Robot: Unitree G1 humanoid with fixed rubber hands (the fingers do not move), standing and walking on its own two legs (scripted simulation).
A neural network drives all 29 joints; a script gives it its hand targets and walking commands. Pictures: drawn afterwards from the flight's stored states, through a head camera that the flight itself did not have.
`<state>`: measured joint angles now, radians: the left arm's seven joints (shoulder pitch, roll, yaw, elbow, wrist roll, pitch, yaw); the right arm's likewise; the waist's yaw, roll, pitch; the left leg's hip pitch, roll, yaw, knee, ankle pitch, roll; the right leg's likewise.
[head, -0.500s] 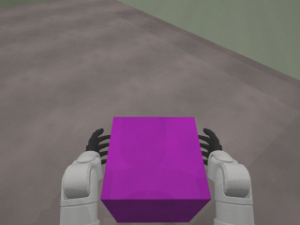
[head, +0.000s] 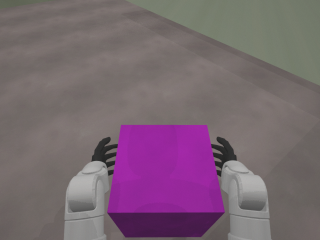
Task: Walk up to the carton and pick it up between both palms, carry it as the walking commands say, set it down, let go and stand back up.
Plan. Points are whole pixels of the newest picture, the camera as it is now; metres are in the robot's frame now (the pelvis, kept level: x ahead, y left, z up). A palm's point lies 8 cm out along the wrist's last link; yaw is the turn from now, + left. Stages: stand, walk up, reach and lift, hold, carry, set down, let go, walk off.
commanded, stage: carry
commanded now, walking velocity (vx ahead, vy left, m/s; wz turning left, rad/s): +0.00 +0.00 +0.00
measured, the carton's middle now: (163, 184) +0.26 +0.00 +0.00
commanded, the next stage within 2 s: none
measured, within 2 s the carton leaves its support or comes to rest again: neither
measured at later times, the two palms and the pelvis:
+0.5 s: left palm (102, 129) +0.38 +0.16 +0.09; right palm (215, 132) +0.37 -0.14 +0.09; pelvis +0.11 +0.02 +0.01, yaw +0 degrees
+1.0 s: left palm (86, 69) +0.71 +0.30 +0.07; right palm (162, 72) +0.69 +0.00 +0.07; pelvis +0.44 +0.17 +0.01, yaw -5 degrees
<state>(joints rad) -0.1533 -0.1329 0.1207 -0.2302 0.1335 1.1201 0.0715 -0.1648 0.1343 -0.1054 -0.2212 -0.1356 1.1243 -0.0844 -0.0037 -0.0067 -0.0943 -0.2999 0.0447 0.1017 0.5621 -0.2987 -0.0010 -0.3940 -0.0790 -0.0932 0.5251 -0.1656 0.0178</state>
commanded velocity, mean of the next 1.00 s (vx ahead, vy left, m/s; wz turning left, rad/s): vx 0.98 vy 0.29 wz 0.00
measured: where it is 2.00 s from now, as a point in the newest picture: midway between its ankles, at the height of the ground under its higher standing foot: (122, 115)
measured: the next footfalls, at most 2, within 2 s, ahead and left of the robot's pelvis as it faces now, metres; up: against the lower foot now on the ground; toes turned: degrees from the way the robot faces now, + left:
left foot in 0.80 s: +0.48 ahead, +0.26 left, +0.00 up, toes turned +8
right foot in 1.22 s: +0.82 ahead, +0.09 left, +0.00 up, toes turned -13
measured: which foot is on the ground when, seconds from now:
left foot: down 0.00-0.44, up 0.46-0.78, down 0.80-1.00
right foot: down 0.00-0.82, up 0.84-1.00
